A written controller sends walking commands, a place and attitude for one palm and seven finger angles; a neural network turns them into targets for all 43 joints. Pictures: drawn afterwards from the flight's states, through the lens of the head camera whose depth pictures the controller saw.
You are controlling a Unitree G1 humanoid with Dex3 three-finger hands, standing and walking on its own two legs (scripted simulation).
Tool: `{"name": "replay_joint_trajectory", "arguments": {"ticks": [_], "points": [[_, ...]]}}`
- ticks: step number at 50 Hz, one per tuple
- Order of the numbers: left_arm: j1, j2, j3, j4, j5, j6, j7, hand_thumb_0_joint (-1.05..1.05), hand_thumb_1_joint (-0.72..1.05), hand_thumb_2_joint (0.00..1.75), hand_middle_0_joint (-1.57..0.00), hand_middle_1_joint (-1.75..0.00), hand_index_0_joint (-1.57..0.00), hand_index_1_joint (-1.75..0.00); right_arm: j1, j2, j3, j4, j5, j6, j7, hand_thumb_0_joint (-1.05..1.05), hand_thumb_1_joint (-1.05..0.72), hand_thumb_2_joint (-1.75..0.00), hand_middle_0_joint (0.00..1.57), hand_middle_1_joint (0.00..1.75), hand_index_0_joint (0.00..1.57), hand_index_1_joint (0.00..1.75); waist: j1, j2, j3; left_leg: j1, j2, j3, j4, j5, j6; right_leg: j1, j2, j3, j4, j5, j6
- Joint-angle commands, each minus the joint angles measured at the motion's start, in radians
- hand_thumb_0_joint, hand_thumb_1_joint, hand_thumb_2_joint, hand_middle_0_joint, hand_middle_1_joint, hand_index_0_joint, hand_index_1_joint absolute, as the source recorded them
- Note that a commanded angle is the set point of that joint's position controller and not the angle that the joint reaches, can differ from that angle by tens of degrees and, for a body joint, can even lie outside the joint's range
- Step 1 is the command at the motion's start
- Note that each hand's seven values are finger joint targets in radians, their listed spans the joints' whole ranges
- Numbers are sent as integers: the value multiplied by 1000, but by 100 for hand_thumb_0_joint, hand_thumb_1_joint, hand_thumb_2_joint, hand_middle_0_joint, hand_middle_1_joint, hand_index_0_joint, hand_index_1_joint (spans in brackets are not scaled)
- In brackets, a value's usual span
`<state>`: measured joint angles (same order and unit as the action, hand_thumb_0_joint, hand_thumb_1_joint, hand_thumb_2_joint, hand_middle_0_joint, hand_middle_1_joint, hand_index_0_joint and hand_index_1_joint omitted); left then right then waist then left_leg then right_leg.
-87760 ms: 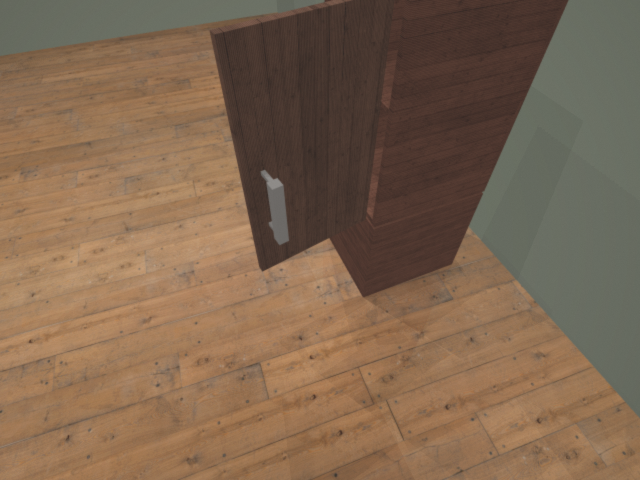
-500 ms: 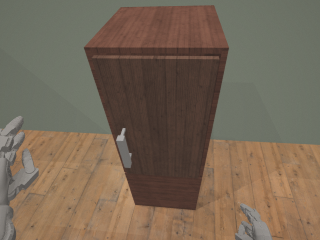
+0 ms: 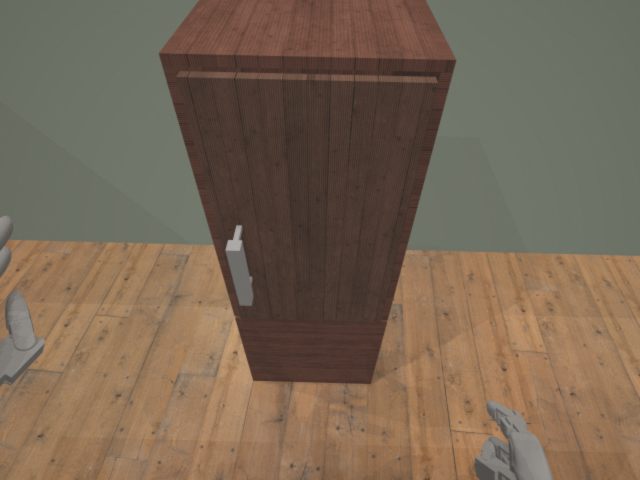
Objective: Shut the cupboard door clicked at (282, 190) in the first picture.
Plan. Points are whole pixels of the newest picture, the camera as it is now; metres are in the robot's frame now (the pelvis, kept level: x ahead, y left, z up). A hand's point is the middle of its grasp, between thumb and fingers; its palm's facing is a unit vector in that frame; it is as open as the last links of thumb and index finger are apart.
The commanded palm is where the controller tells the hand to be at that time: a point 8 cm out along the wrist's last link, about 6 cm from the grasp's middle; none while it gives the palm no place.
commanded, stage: step back with the hand held close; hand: left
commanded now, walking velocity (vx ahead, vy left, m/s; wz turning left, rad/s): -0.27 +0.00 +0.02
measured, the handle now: (242, 266) +0.51 +0.18 -0.11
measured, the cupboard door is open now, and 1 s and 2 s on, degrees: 0 0 0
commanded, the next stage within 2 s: stop stepping back and stand still in 0.86 s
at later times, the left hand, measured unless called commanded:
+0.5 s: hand out of the picture +0.14 +0.28 +0.17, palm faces +0.46 -0.76 -0.46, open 7.4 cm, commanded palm +0.06 +0.31 +0.18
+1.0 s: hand out of the picture +0.04 +0.32 +0.17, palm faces +0.49 -0.77 -0.41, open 7.4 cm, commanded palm -0.04 +0.34 +0.18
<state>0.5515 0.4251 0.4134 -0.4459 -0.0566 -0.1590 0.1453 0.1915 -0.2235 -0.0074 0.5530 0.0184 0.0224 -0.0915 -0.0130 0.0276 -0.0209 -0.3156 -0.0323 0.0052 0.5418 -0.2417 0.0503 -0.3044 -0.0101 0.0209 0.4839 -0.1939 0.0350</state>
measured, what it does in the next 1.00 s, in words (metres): walks backwards: right foot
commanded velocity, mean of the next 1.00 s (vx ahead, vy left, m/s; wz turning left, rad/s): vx -0.34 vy -0.01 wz -0.03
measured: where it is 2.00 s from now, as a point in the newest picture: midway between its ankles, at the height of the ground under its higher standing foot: outside the picture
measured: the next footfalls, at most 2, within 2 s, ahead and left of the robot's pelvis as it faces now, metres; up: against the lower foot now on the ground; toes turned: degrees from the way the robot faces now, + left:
right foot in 0.52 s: -0.06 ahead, -0.13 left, +0.00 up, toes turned +7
right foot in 1.18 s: -0.23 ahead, -0.07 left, +0.00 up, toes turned +2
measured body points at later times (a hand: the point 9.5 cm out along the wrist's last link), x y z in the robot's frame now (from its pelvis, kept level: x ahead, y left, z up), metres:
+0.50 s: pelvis -0.06 +0.00 -0.01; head -0.06 +0.03 +0.44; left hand +0.11 +0.31 +0.19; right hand +0.08 -0.25 -0.08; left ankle +0.03 +0.09 -0.73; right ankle -0.02 -0.14 -0.72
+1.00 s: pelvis -0.15 +0.03 -0.01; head -0.15 +0.07 +0.44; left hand +0.01 +0.36 +0.20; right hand +0.02 -0.21 -0.07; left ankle +0.02 +0.09 -0.73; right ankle -0.14 -0.13 -0.71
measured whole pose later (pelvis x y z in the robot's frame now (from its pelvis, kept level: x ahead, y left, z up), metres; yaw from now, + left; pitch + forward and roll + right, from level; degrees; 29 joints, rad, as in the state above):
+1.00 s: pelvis -0.15 +0.03 -0.01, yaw +4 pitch +1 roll -8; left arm 0.48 0.48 0.46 -0.48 -0.06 -0.28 0.16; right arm 0.21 -0.21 -0.02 0.63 -0.01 -0.09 -0.09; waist -0.03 0.04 0.00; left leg -0.55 0.02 -0.04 0.52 -0.10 0.06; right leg -0.34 0.12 0.03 0.70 -0.42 0.01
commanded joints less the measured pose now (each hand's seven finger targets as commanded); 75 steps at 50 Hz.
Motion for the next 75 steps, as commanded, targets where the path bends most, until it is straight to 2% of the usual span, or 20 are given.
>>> {"name": "replay_joint_trajectory", "arguments": {"ticks": [1,8,16,21,26,32,37,42,45,48,55,57,58,59,62,63,65,67,69,75], "points": [[-51,162,140,-199,17,-77,29,0,90,90,-20,-30,-20,-30,-85,-145,-46,-158,-4,-72,-13,0,-90,-90,20,30,20,30,10,72,-48,-371,144,-139,-247,-285,36,308,1,26,64,60,-19],[-127,150,136,-222,43,-110,36,0,90,90,-20,-30,-20,-30,-59,-145,-46,-139,-14,-124,-15,0,-90,-90,20,30,20,30,5,78,-38,-489,152,-155,-222,-427,54,334,11,49,127,17,-22],[-91,183,134,-222,24,-129,64,0,90,90,-20,-30,-20,-30,-42,-119,-45,-90,-20,-132,10,0,-90,-90,20,30,20,30,-9,-83,-44,-124,38,-48,57,-183,-28,-105,-146,163,-194,-277,-104],[-54,195,185,-260,36,-158,62,0,90,90,-20,-30,-20,-30,-66,-154,-47,-108,-14,-149,-8,0,-90,-90,20,30,20,30,1,198,-78,-474,233,-273,-354,-433,60,287,84,-19,205,-71,-10],[-42,180,190,-225,38,-172,27,0,90,90,-20,-30,-20,-30,-85,-152,-59,-93,-33,-188,-3,0,-90,-90,20,30,20,30,16,154,-39,-546,265,-268,-286,-384,95,342,105,46,239,-30,-24],[-64,203,139,-276,0,-189,26,0,90,90,-20,-30,-20,-30,-62,-117,-58,-28,-26,-195,14,0,-90,-90,20,30,20,30,-5,11,-316,138,134,-40,-9,427,-25,50,-6,96,-6,383,-5],[-14,276,218,-292,0,-184,20,0,90,90,-20,-30,-20,-30,-114,-122,-56,-88,-23,-162,14,0,-90,-90,20,30,20,30,-10,29,-135,-39,86,-56,-26,-129,-33,-68,-37,166,-151,-135,-63],[-66,252,185,-227,4,-179,45,0,90,90,-20,-30,-20,-30,-73,-109,-48,-65,-31,-139,6,0,-90,-90,20,30,20,30,-28,-36,-14,103,29,-59,125,-81,-76,-372,-110,165,-259,-283,-116],[-81,226,150,-207,-8,-176,39,0,90,90,-20,-30,-20,-30,-71,-127,-43,-81,-17,-154,-4,0,-90,-90,20,30,20,30,-25,62,14,-10,121,-184,-136,-261,-40,-259,32,40,-135,-379,-52],[-117,239,190,-252,-2,-188,21,0,90,90,-20,-30,-20,-30,-109,-149,-61,-90,-37,-181,-6,0,-90,-90,20,30,20,30,13,299,-108,-399,346,-429,-529,-606,39,238,178,-23,409,-256,-36],[26,218,168,-397,-38,-115,23,0,90,90,-20,-30,-20,-30,-52,-84,-49,-68,-44,-215,41,0,-90,-90,20,30,20,30,27,265,-220,18,182,-28,-411,-303,-144,177,181,-163,45,-397,-75],[34,282,225,-385,-25,-100,36,0,90,90,-20,-30,-20,-30,-24,-92,-58,-33,-43,-183,43,0,-90,-90,20,30,20,30,5,-43,-156,209,36,126,141,-143,-158,-171,-77,57,-284,-405,-161],[-41,278,208,-425,-26,-100,40,0,90,90,-20,-30,-20,-30,-34,-104,-59,-15,-46,-165,46,0,-90,-90,20,30,20,30,5,-198,-75,223,44,-46,559,-120,-129,-471,-316,326,-369,-512,-259],[-118,266,212,-334,-21,-84,43,0,90,90,-20,-30,-20,-30,-25,-105,-53,11,-64,-146,40,0,-90,-90,20,30,20,30,-20,-172,-33,124,91,-108,698,-102,-110,-499,-377,284,-343,-422,-307],[-361,193,78,-243,2,-40,35,0,90,90,-20,-30,-20,-30,-61,-101,-32,-20,-16,-153,9,0,-90,-90,20,30,20,30,-48,-118,95,129,112,-80,271,-149,-70,-408,-179,144,-171,-558,-148],[-357,174,63,-180,18,-32,42,0,90,90,-20,-30,-20,-30,-58,-113,-26,-11,-20,-154,-4,0,-90,-90,20,30,20,30,-51,29,139,122,107,-93,98,-187,-57,-377,-122,104,-59,-502,-124],[-404,164,50,-239,19,-52,47,0,90,90,-20,-30,-20,-30,-42,-124,-8,-46,-13,-186,-10,0,-90,-90,20,30,20,30,-36,349,125,10,262,-387,-320,-472,17,-223,52,-30,236,-331,-42],[-324,261,139,-295,6,-69,34,0,90,90,-20,-30,-20,-30,-72,-103,-6,-57,-26,-208,-2,0,-90,-90,20,30,20,30,-10,315,6,-75,337,-555,-539,-741,-82,-111,112,-13,512,-349,-47],[-209,200,110,-353,-5,-57,18,0,90,90,-20,-30,-20,-30,-82,-86,-14,-73,-33,-209,24,0,-90,-90,20,30,20,30,15,153,-52,-72,317,-404,-524,-596,-127,-30,118,-38,538,-286,-61],[16,205,134,-317,-12,-7,31,0,90,90,-20,-30,-20,-30,-75,-78,-20,-96,-44,-152,29,0,-90,-90,20,30,20,30,24,233,-90,-216,196,-29,-378,-427,-138,373,156,-200,77,-327,-106]]}}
